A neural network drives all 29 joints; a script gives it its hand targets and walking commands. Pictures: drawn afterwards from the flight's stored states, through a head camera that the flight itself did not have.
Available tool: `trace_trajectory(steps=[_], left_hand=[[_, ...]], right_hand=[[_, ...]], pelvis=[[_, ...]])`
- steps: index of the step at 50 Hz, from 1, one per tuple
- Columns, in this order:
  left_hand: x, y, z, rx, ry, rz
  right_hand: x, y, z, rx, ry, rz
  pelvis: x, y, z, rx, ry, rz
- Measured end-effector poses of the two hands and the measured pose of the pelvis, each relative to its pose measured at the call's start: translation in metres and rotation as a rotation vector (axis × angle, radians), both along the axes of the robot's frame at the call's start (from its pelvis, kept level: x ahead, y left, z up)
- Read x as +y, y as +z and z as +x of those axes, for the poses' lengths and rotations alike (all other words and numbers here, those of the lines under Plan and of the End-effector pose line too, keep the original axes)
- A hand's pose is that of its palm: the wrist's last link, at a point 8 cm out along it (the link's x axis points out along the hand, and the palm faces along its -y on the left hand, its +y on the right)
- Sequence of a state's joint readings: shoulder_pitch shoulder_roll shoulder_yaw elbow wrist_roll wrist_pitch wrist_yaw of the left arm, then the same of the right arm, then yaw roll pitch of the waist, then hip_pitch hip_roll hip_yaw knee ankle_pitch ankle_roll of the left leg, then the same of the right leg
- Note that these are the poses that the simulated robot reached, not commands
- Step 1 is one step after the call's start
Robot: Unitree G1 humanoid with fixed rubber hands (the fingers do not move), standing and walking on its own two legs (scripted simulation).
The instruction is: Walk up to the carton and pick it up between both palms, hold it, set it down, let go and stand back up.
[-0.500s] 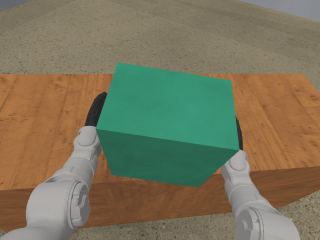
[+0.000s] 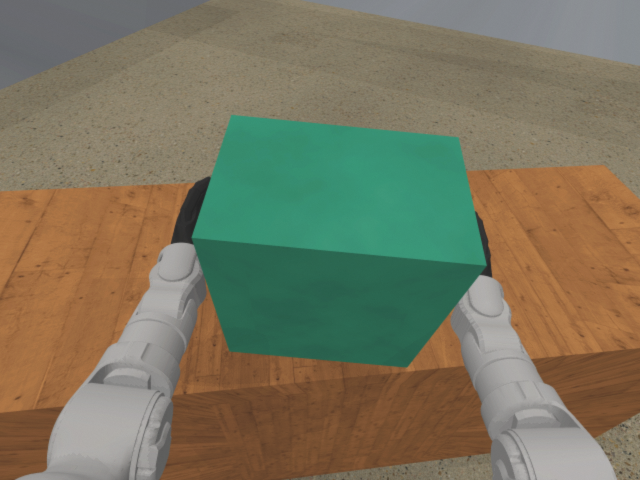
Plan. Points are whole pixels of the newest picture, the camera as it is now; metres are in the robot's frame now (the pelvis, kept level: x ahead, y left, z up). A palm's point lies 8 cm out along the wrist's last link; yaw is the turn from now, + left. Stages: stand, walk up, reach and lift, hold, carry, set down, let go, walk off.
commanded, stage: reach and lift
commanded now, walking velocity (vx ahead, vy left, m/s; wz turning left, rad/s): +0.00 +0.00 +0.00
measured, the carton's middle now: (330, 257) +0.41 +0.00 +0.06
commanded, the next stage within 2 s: none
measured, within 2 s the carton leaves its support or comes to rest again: neither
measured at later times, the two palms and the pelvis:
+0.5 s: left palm (169, 217) +0.37 +0.18 +0.18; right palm (499, 247) +0.36 -0.19 +0.16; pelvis -0.01 -0.02 +0.00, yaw +1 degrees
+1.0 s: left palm (160, 198) +0.35 +0.17 +0.21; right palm (520, 230) +0.35 -0.19 +0.19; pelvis -0.03 -0.01 +0.00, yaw +0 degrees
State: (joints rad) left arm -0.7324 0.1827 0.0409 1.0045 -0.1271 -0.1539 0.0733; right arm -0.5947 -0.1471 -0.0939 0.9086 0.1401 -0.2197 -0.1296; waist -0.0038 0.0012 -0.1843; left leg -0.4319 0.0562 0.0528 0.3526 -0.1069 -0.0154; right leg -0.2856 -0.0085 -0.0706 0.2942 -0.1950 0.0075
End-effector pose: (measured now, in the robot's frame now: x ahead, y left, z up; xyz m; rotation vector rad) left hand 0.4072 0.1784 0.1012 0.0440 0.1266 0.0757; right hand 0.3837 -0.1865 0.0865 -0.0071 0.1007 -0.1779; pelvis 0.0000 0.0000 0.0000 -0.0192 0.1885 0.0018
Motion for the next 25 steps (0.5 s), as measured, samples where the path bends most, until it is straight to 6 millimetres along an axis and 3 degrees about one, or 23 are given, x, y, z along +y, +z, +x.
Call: trace_trajectory(steps=[13, 25], left_hand=[[-0.012, 0.056, -0.012, 0.021, 0.009, -0.002], [-0.001, 0.074, -0.039, 0.016, 0.026, -0.004]], right_hand=[[-0.013, 0.05, -0.009, 0.023, 0.0, 0.019], [-0.002, 0.07, -0.027, 0.017, 0.021, 0.005]], pelvis=[[-0.012, 0.003, -0.002, -0.171, -0.003, 0.019], [-0.016, 0.003, -0.011, -0.259, 0.011, 0.021]])
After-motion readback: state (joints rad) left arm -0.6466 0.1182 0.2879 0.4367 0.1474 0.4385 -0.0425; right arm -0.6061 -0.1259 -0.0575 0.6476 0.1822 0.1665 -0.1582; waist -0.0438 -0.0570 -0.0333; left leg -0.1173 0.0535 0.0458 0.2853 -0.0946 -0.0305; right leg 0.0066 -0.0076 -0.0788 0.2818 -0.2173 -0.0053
